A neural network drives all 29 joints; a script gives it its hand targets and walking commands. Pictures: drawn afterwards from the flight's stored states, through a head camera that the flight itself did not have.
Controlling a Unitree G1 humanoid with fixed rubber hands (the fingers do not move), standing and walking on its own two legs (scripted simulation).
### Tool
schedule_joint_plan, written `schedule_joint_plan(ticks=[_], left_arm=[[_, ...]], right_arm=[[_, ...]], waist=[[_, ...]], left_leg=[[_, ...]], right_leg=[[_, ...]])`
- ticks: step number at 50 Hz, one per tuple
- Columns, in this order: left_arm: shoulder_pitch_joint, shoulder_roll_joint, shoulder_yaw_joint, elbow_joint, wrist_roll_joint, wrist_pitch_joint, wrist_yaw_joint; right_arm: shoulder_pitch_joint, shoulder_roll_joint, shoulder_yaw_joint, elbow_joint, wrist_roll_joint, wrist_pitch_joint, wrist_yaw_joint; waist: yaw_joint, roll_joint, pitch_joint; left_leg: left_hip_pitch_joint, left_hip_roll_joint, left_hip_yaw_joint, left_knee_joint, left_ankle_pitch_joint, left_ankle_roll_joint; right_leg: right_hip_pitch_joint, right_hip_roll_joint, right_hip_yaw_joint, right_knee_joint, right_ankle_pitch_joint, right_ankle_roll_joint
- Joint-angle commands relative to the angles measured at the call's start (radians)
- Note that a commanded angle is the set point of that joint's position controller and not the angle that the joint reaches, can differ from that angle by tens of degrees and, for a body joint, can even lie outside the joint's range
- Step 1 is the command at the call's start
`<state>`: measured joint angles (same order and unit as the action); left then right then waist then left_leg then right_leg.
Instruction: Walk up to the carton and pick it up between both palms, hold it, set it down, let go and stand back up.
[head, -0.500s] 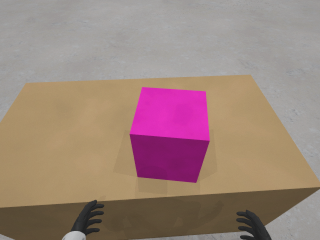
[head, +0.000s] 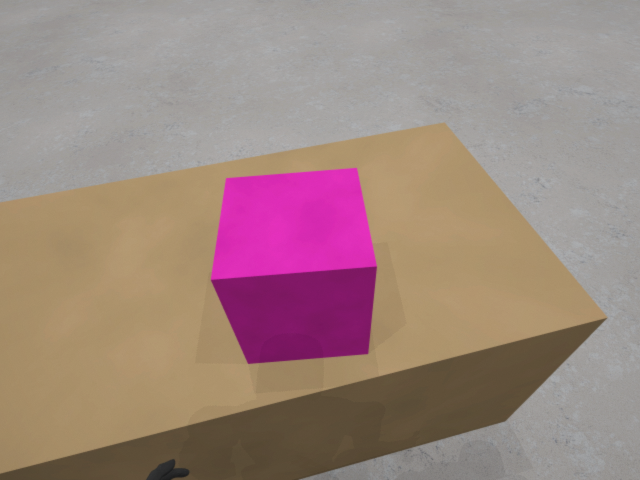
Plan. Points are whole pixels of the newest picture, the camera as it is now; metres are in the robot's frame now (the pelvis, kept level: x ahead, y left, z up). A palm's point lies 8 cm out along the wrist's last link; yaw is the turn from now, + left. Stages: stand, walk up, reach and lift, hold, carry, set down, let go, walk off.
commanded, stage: stand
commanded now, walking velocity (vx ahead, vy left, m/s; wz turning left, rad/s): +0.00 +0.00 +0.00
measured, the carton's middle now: (300, 270) +0.46 +0.06 -0.04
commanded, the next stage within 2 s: none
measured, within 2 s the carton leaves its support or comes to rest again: neither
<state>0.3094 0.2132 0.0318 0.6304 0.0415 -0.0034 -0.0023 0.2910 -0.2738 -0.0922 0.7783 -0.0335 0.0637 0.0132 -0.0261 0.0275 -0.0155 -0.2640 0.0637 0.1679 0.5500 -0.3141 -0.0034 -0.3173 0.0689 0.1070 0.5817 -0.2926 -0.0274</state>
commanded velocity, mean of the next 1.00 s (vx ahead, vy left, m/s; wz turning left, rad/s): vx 0.00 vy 0.00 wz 0.00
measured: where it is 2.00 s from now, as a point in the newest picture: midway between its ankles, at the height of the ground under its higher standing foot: outside the picture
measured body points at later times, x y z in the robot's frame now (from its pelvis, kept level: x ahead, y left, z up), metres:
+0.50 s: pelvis +0.01 +0.00 +0.00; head +0.01 -0.02 +0.45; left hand +0.13 +0.24 -0.10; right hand +0.04 -0.27 -0.14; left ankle -0.02 +0.12 -0.73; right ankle +0.00 -0.10 -0.73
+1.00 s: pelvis +0.02 +0.01 +0.00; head +0.02 +0.00 +0.45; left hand +0.12 +0.24 -0.12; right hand +0.03 -0.26 -0.14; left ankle -0.02 +0.12 -0.73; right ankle +0.01 -0.10 -0.73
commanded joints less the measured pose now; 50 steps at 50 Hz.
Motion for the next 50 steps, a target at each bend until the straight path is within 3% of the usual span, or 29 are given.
schedule_joint_plan(ticks=[1, 3, 6, 7, 9, 13, 17, 21, 22, 23, 25, 27, 31, 33, 35, 37, 39, 40, 41, 42, 45, 47, 49, 50], left_arm=[[-0.003, 0.102, 0.028, -0.090, -0.004, -0.028, 0.009], [0.027, 0.083, 0.021, -0.081, -0.010, -0.031, 0.011], [0.018, 0.097, 0.024, -0.072, -0.004, -0.028, 0.011], [0.027, 0.106, 0.027, -0.071, -0.006, -0.028, 0.012], [0.012, 0.112, 0.031, -0.081, -0.006, -0.026, 0.016], [0.023, 0.116, 0.033, -0.067, -0.008, -0.028, 0.028], [0.016, 0.112, 0.030, -0.059, -0.010, -0.027, 0.032], [0.021, 0.107, 0.030, -0.047, -0.009, -0.028, 0.034], [0.019, 0.100, 0.028, -0.046, -0.011, -0.028, 0.033], [0.019, 0.097, 0.027, -0.045, -0.014, -0.027, 0.031], [0.013, 0.080, 0.024, -0.045, -0.013, -0.025, 0.029], [0.039, 0.082, 0.021, -0.034, -0.013, -0.021, 0.028], [0.058, 0.104, 0.030, -0.016, -0.014, -0.022, 0.029], [0.053, 0.116, 0.035, -0.011, -0.011, -0.026, 0.035], [0.050, 0.126, 0.037, -0.002, -0.014, -0.025, 0.039], [0.060, 0.111, 0.028, 0.012, -0.017, -0.024, 0.044], [0.050, 0.111, 0.026, 0.028, -0.013, -0.024, 0.049], [0.054, 0.102, 0.024, 0.028, -0.016, -0.024, 0.047], [0.032, 0.113, 0.026, 0.027, -0.016, -0.026, 0.047], [0.022, 0.090, 0.021, 0.030, -0.018, -0.026, 0.044], [0.056, 0.078, 0.019, 0.050, -0.018, -0.024, 0.043], [0.056, 0.084, 0.026, 0.052, -0.016, -0.024, 0.043], [0.071, 0.094, 0.028, 0.071, -0.020, -0.021, 0.041], [0.076, 0.090, 0.027, 0.080, -0.018, -0.018, 0.042]], right_arm=[[-0.009, -0.120, -0.021, -0.066, 0.002, -0.037, -0.009], [-0.012, -0.117, -0.020, -0.058, 0.009, -0.040, -0.013], [0.005, -0.103, -0.016, -0.048, 0.009, -0.038, -0.014], [0.015, -0.103, -0.018, -0.038, 0.011, -0.035, -0.016], [0.033, -0.106, -0.017, -0.034, 0.007, -0.029, -0.019], [0.066, -0.110, -0.014, -0.020, 0.009, -0.025, -0.020], [0.067, -0.090, -0.009, -0.008, 0.014, -0.033, -0.017], [0.062, -0.091, -0.009, -0.002, 0.008, -0.036, -0.018], [0.051, -0.095, -0.008, -0.002, 0.009, -0.036, -0.020], [0.042, -0.101, -0.009, -0.002, 0.011, -0.036, -0.021], [0.040, -0.097, -0.008, -0.003, 0.009, -0.037, -0.022], [0.041, -0.095, -0.009, 0.008, 0.012, -0.035, -0.024], [0.029, -0.109, -0.015, 0.011, 0.007, -0.029, -0.029], [0.065, -0.094, -0.016, 0.023, 0.014, -0.026, -0.027], [0.081, -0.076, -0.010, 0.033, 0.016, -0.026, -0.025], [0.054, -0.088, -0.010, 0.034, 0.012, -0.026, -0.023], [0.048, -0.075, -0.004, 0.037, 0.008, -0.031, -0.021], [0.065, -0.083, -0.007, 0.046, 0.009, -0.032, -0.021], [0.062, -0.081, -0.005, 0.048, 0.012, -0.034, -0.021], [0.070, -0.094, -0.008, 0.058, 0.010, -0.037, -0.024], [0.067, -0.096, -0.009, 0.067, 0.009, -0.041, -0.032], [0.082, -0.085, -0.007, 0.077, 0.017, -0.039, -0.035], [0.054, -0.084, -0.007, 0.078, 0.011, -0.034, -0.039], [0.055, -0.092, -0.009, 0.073, 0.010, -0.031, -0.040]], waist=[[0.009, -0.001, -0.075], [0.019, 0.058, -0.085], [0.012, 0.024, -0.076], [0.013, 0.020, -0.067], [0.002, -0.036, -0.010], [-0.003, -0.148, -0.016], [-0.009, -0.104, -0.033], [-0.004, -0.111, -0.023], [0.001, -0.083, -0.017], [0.001, -0.013, -0.018], [0.002, 0.021, 0.002], [0.006, 0.072, -0.035], [0.006, -0.038, 0.002], [-0.010, -0.129, -0.001], [-0.018, -0.173, -0.016], [-0.003, -0.134, 0.020], [-0.004, -0.144, 0.033], [-0.001, -0.079, 0.008], [-0.011, -0.078, 0.004], [-0.015, -0.030, 0.004], [0.000, 0.043, -0.027], [0.000, 0.047, -0.045], [0.011, -0.022, 0.002], [0.007, -0.025, 0.010]], left_leg=[[0.138, 0.093, -0.163, -0.129, 0.037, 0.058], [0.143, 0.133, -0.173, -0.149, 0.114, 0.082], [0.135, 0.107, -0.126, -0.127, 0.149, 0.075], [0.114, 0.092, -0.107, -0.117, 0.096, 0.063], [0.096, 0.064, -0.088, -0.092, 0.028, 0.045], [0.140, 0.034, -0.085, -0.041, 0.034, 0.029], [0.172, 0.037, -0.079, -0.054, 0.059, 0.026], [0.169, 0.050, -0.089, -0.072, 0.077, 0.027], [0.184, 0.061, -0.104, -0.085, 0.092, 0.035], [0.190, 0.079, -0.111, -0.107, 0.103, 0.046], [0.173, 0.130, -0.143, -0.156, 0.091, 0.070], [0.163, 0.149, -0.138, -0.178, 0.082, 0.091], [0.157, 0.090, -0.066, -0.116, 0.033, 0.063], [0.166, 0.043, -0.057, -0.059, 0.041, 0.043], [0.176, 0.017, -0.058, -0.038, 0.028, 0.027], [0.191, 0.013, -0.067, -0.047, 0.033, 0.027], [0.212, 0.032, -0.094, -0.069, 0.070, 0.030], [0.232, 0.037, -0.089, -0.078, 0.095, 0.034], [0.233, 0.057, -0.101, -0.095, 0.126, 0.041], [0.227, 0.071, -0.109, -0.111, 0.160, 0.048], [0.237, 0.142, -0.119, -0.152, 0.229, 0.089], [0.213, 0.132, -0.091, -0.141, 0.277, 0.088], [0.196, 0.099, -0.066, -0.123, 0.184, 0.073], [0.205, 0.092, -0.058, -0.119, 0.189, 0.069]], right_leg=[[-0.088, -0.067, 0.088, -0.066, 0.227, -0.015], [-0.074, -0.051, 0.052, -0.026, 0.224, -0.006], [-0.049, -0.061, 0.066, -0.033, 0.262, -0.008], [-0.053, -0.067, 0.079, -0.052, 0.275, -0.008], [-0.086, -0.080, 0.121, -0.092, 0.281, -0.015], [-0.139, -0.103, 0.197, -0.154, 0.257, -0.047], [-0.124, -0.089, 0.193, -0.151, 0.281, -0.048], [-0.120, -0.082, 0.183, -0.144, 0.263, -0.037], [-0.131, -0.078, 0.177, -0.130, 0.260, -0.034], [-0.139, -0.065, 0.153, -0.104, 0.256, -0.031], [-0.157, -0.044, 0.105, -0.054, 0.199, -0.017], [-0.107, -0.035, 0.079, -0.030, 0.160, -0.009], [-0.116, -0.060, 0.123, -0.082, 0.266, -0.012], [-0.117, -0.091, 0.202, -0.139, 0.293, -0.032], [-0.108, -0.108, 0.253, -0.184, 0.260, -0.049], [-0.155, -0.108, 0.275, -0.215, 0.217, -0.059], [-0.161, -0.098, 0.251, -0.213, 0.208, -0.052], [-0.150, -0.089, 0.233, -0.199, 0.219, -0.045], [-0.138, -0.077, 0.203, -0.169, 0.245, -0.037], [-0.125, -0.062, 0.178, -0.136, 0.285, -0.031], [-0.106, -0.041, 0.099, -0.051, 0.254, -0.013], [-0.052, -0.046, 0.092, -0.050, 0.269, -0.006], [-0.080, -0.056, 0.125, -0.076, 0.304, -0.007], [-0.082, -0.056, 0.124, -0.069, 0.337, -0.007]])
